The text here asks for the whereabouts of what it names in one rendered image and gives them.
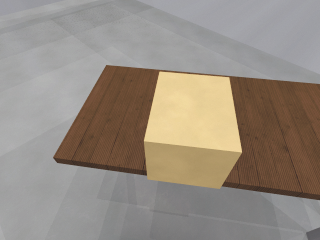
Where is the carton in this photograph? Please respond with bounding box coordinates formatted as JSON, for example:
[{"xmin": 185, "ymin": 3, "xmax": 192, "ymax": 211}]
[{"xmin": 144, "ymin": 71, "xmax": 242, "ymax": 189}]

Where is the table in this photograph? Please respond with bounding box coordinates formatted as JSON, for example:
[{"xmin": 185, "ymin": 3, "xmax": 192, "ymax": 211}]
[{"xmin": 53, "ymin": 65, "xmax": 320, "ymax": 240}]

